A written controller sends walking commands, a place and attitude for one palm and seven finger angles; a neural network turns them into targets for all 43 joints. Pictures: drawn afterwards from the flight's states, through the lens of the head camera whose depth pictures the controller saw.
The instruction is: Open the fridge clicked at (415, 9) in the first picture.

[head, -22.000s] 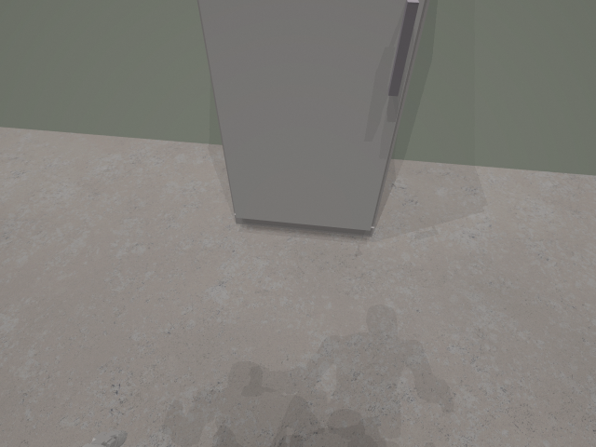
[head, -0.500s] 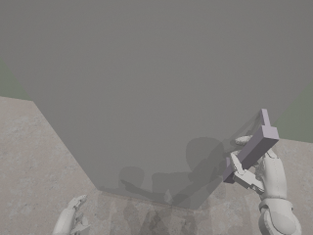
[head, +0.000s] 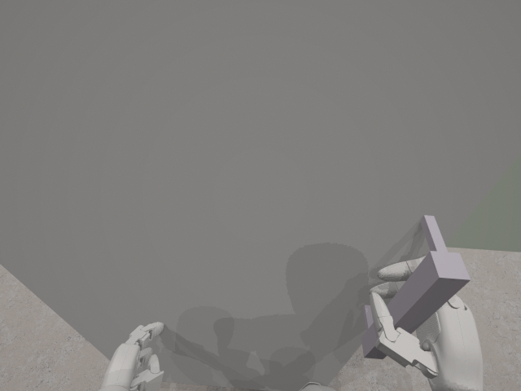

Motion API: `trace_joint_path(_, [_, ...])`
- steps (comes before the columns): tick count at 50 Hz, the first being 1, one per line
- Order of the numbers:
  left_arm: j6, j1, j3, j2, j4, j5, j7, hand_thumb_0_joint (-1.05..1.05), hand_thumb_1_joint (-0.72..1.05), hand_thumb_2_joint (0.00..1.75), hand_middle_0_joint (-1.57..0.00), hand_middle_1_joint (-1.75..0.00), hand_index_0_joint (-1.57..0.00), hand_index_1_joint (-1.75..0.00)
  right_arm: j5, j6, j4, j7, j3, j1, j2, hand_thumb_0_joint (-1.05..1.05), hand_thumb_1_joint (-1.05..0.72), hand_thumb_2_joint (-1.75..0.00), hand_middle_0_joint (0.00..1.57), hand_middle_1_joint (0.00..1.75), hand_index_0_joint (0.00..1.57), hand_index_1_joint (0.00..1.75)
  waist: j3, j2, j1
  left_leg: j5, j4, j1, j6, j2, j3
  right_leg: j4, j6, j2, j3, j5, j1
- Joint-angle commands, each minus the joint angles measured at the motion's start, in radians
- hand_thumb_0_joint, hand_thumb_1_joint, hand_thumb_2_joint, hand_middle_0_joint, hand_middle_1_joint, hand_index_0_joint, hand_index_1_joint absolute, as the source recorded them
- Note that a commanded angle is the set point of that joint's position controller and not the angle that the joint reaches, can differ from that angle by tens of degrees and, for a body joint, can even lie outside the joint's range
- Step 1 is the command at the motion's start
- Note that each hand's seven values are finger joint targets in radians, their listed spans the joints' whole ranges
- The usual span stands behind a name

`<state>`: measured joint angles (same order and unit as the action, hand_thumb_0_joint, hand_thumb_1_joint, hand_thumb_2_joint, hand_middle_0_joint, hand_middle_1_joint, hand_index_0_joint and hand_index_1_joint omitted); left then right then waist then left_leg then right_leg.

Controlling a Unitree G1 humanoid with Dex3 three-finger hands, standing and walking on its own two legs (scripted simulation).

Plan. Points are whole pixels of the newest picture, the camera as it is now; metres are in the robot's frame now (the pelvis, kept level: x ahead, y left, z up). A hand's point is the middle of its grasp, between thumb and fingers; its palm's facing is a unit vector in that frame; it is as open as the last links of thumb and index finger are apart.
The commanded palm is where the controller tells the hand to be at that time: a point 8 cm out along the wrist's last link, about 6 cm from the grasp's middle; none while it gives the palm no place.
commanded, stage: walk backward, drawing the door open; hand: right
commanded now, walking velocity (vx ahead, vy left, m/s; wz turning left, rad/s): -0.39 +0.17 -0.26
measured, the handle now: (396, 296) +0.22 -0.14 +0.12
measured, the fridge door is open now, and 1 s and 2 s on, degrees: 0 6 40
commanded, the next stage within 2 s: none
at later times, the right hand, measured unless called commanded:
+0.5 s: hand (385, 337) +0.17 -0.12 +0.12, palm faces +0.25 +0.95 -0.16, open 6.3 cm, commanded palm +0.13 -0.16 +0.11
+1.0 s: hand out of the picture +0.12 -0.11 +0.12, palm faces +0.20 +0.97 -0.11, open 6.4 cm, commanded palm +0.07 -0.16 +0.11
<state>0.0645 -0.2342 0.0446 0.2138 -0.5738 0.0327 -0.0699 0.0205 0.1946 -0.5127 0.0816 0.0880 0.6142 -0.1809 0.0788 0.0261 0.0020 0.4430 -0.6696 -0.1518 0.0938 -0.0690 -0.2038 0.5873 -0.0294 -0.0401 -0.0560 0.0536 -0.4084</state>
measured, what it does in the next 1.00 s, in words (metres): walks backwards: left foot, then right foot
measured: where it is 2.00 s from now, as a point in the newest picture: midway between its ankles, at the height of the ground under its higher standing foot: outside the picture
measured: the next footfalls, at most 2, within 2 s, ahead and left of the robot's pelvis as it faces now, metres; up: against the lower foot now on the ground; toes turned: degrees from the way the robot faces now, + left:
left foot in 0.20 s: +0.00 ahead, +0.13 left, +0.00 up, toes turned -5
right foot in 0.48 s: -0.12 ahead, -0.07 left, +0.00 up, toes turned -10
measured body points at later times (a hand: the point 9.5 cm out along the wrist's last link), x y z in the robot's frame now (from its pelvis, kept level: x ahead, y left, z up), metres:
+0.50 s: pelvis -0.08 +0.05 +0.02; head -0.05 +0.06 +0.47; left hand +0.11 +0.27 -0.07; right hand +0.15 -0.17 +0.13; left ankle -0.04 +0.13 -0.71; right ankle -0.16 -0.06 -0.71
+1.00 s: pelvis -0.19 +0.05 +0.02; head -0.17 +0.06 +0.47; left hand -0.03 +0.30 -0.07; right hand +0.10 -0.16 +0.13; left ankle -0.04 +0.13 -0.71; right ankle -0.23 -0.07 -0.72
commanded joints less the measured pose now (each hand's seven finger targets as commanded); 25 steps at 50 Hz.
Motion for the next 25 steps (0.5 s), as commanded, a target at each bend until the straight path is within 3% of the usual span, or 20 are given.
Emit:
trace_joint_path(1, [0.108,0.144,-0.035,0.072,0.147,0.022,0.009,0.00,0.90,0.90,-0.20,-0.30,-0.20,-0.30,-0.029,0.099,-0.099,0.050,-0.076,0.037,-0.070,0.00,-0.90,-0.90,0.45,1.40,0.45,1.40,-0.263,0.133,-0.026,0.240,-0.503,-0.245,-0.143,-0.007,0.238,-0.399,-0.209,-0.357,0.654,-0.272,0.292])
trace_joint_path(2, [0.117,0.181,-0.048,0.070,0.156,0.030,0.000,0.00,0.90,0.90,-0.20,-0.30,-0.20,-0.30,-0.015,0.090,-0.216,0.043,-0.104,-0.037,-0.109,0.00,-0.90,-0.90,0.45,1.40,0.45,1.40,-0.251,0.193,-0.007,0.220,-0.516,-0.233,-0.116,0.006,0.298,-0.459,-0.182,-0.371,0.708,0.012,0.176])
trace_joint_path(3, [0.111,0.200,-0.046,0.058,0.137,0.030,-0.010,0.00,0.90,0.90,-0.20,-0.30,-0.20,-0.30,-0.015,0.082,-0.229,0.051,-0.141,-0.051,-0.135,0.00,-0.90,-0.90,0.45,1.40,0.45,1.40,-0.229,0.146,-0.015,0.154,-0.444,-0.182,-0.103,0.038,0.326,-0.472,-0.174,-0.348,0.623,0.190,0.101])
trace_joint_path(4, [0.102,0.217,-0.041,0.049,0.135,0.025,-0.013,0.00,0.90,0.90,-0.20,-0.30,-0.20,-0.30,-0.010,0.060,-0.193,0.062,-0.142,-0.050,-0.122,0.00,-0.90,-0.90,0.45,1.40,0.45,1.40,-0.206,0.081,-0.024,0.133,-0.333,-0.076,-0.091,0.026,0.286,-0.494,-0.138,-0.288,0.499,0.359,-0.012])
trace_joint_path(5, [0.102,0.245,-0.041,0.053,0.150,0.019,-0.019,0.00,0.90,0.90,-0.20,-0.30,-0.20,-0.30,0.000,0.042,-0.192,0.074,-0.157,-0.092,-0.134,0.00,-0.90,-0.90,0.45,1.40,0.45,1.40,-0.175,0.099,-0.031,0.142,-0.234,-0.008,-0.081,-0.004,0.231,-0.518,-0.101,-0.240,0.424,0.474,-0.098])
trace_joint_path(7, [0.096,0.233,-0.041,0.059,0.148,0.016,-0.019,0.00,0.90,0.90,-0.20,-0.30,-0.20,-0.30,0.004,0.002,-0.140,0.076,-0.130,-0.131,-0.094,0.00,-0.90,-0.90,0.45,1.40,0.45,1.40,-0.184,0.197,-0.033,0.135,-0.040,0.083,-0.070,-0.052,0.138,-0.511,-0.020,-0.160,0.270,0.485,-0.149])
trace_joint_path(8, [0.094,0.228,-0.044,0.060,0.151,0.015,-0.020,0.00,0.90,0.90,-0.20,-0.30,-0.20,-0.30,0.005,-0.012,-0.134,0.071,-0.131,-0.165,-0.092,0.00,-0.90,-0.90,0.45,1.40,0.45,1.40,-0.191,0.223,-0.035,0.066,0.091,0.123,-0.065,-0.048,0.121,-0.456,0.014,-0.116,0.205,0.471,-0.164])
trace_joint_path(9, [0.089,0.207,-0.048,0.050,0.144,0.007,-0.021,0.00,0.90,0.90,-0.20,-0.30,-0.20,-0.30,0.001,-0.015,-0.142,0.062,-0.132,-0.207,-0.101,0.00,-0.90,-0.90,0.45,1.40,0.45,1.40,-0.198,0.134,-0.028,0.010,0.260,0.039,-0.045,0.005,0.152,-0.283,0.062,-0.019,0.095,0.408,-0.071])
trace_joint_path(10, [0.081,0.164,-0.054,0.030,0.122,-0.002,-0.022,0.00,0.90,0.90,-0.20,-0.30,-0.20,-0.30,-0.007,-0.015,-0.165,0.057,-0.167,-0.250,-0.159,0.00,-0.90,-0.90,0.45,1.40,0.45,1.40,-0.215,-0.074,-0.004,0.019,0.438,-0.256,-0.006,0.140,0.252,0.039,0.124,0.095,-0.013,0.319,0.172])
trace_joint_path(11, [0.061,0.166,-0.057,0.029,0.099,0.007,-0.026,0.00,0.90,0.90,-0.20,-0.30,-0.20,-0.30,-0.012,-0.012,-0.193,0.056,-0.183,-0.313,-0.180,0.00,-0.90,-0.90,0.45,1.40,0.45,1.40,-0.205,-0.157,0.003,0.143,0.564,-0.530,0.084,0.348,0.466,0.373,0.132,0.140,0.006,0.278,0.263])
trace_joint_path(12, [0.050,0.194,-0.065,0.040,0.095,0.004,-0.024,0.00,0.90,0.90,-0.20,-0.30,-0.20,-0.30,-0.030,-0.055,-0.076,0.054,-0.163,-0.294,-0.146,0.00,-0.90,-0.90,0.45,1.40,0.45,1.40,-0.178,-0.170,-0.015,0.139,0.547,-0.537,0.163,0.467,0.593,0.627,0.098,0.126,0.079,0.373,0.056])
trace_joint_path(13, [0.040,0.177,-0.052,0.033,0.090,0.009,-0.018,0.00,0.90,0.90,-0.20,-0.30,-0.20,-0.30,-0.020,-0.073,-0.026,0.056,-0.164,-0.328,-0.120,0.00,-0.90,-0.90,0.45,1.40,0.45,1.40,-0.138,-0.127,-0.007,0.047,0.498,-0.466,0.135,0.443,0.526,0.693,0.081,0.096,0.127,0.415,-0.068])
trace_joint_path(14, [0.041,0.169,-0.034,0.013,0.090,0.015,-0.018,0.00,0.90,0.90,-0.20,-0.30,-0.20,-0.30,-0.019,-0.060,-0.007,0.054,-0.170,-0.354,-0.108,0.00,-0.90,-0.90,0.45,1.40,0.45,1.40,-0.142,-0.095,0.003,-0.177,0.426,-0.321,0.106,0.375,0.412,0.620,0.083,0.075,0.110,0.398,-0.119])
trace_joint_path(15, [0.043,0.177,-0.029,0.012,0.088,0.014,-0.017,0.00,0.90,0.90,-0.20,-0.30,-0.20,-0.30,-0.014,-0.045,-0.004,0.050,-0.174,-0.383,-0.120,0.00,-0.90,-0.90,0.45,1.40,0.45,1.40,-0.160,-0.093,0.006,-0.412,0.361,-0.188,0.098,0.353,0.354,0.502,0.085,0.060,0.094,0.397,-0.135])
trace_joint_path(16, [0.049,0.167,-0.033,0.015,0.094,0.012,-0.026,0.00,0.90,0.90,-0.20,-0.30,-0.20,-0.30,-0.011,-0.022,0.013,0.054,-0.195,-0.374,-0.118,0.00,-0.90,-0.90,0.45,1.40,0.45,1.40,-0.194,-0.119,0.000,-0.682,0.309,-0.069,0.102,0.353,0.349,0.388,0.078,0.060,0.079,0.446,-0.128])
trace_joint_path(18, [0.049,0.149,-0.026,0.020,0.109,0.009,-0.038,0.00,0.90,0.90,-0.20,-0.30,-0.20,-0.30,-0.014,0.005,0.056,0.060,-0.209,-0.353,-0.113,0.00,-0.90,-0.90,0.45,1.40,0.45,1.40,-0.286,-0.169,-0.012,-1.050,0.207,0.135,0.089,0.346,0.349,0.179,0.056,0.066,0.056,0.444,-0.108])
trace_joint_path(20, [0.038,0.127,-0.033,0.038,0.124,-0.003,-0.045,0.00,0.90,0.90,-0.20,-0.30,-0.20,-0.30,-0.009,0.020,0.083,0.062,-0.196,-0.368,-0.106,0.00,-0.90,-0.90,0.45,1.40,0.45,1.40,-0.363,-0.152,0.002,-1.206,0.128,0.246,0.054,0.333,0.335,-0.040,0.053,0.055,0.044,0.296,-0.035])
trace_joint_path(22, [0.012,0.105,-0.049,0.060,0.152,-0.009,-0.046,0.00,0.90,0.90,-0.20,-0.30,-0.20,-0.30,0.001,0.041,0.056,0.062,-0.177,-0.402,-0.105,0.00,-0.90,-0.90,0.45,1.40,0.45,1.40,-0.425,-0.108,0.005,-1.171,0.065,0.225,-0.003,0.274,0.293,-0.221,0.048,0.007,0.039,0.011,0.137])
trace_joint_path(23, [0.000,0.102,-0.064,0.087,0.171,-0.018,-0.043,0.00,0.90,0.90,-0.20,-0.30,-0.20,-0.30,0.010,0.044,0.044,0.060,-0.158,-0.432,-0.103,0.00,-0.90,-0.90,0.45,1.40,0.45,1.40,-0.439,-0.060,0.002,-1.070,0.048,0.131,-0.058,0.217,0.253,-0.217,0.021,-0.075,0.084,-0.386,0.271])
trace_joint_path(25, [-0.007,0.092,-0.073,0.100,0.192,-0.032,-0.019,0.00,0.90,0.90,-0.20,-0.30,-0.20,-0.30,0.013,0.044,0.031,0.054,-0.121,-0.480,-0.082,0.00,-0.90,-0.90,0.45,1.40,0.45,1.40,-0.457,0.068,0.010,-0.698,0.049,-0.088,-0.127,0.125,0.205,-0.103,-0.013,-0.175,0.108,-0.860,0.523])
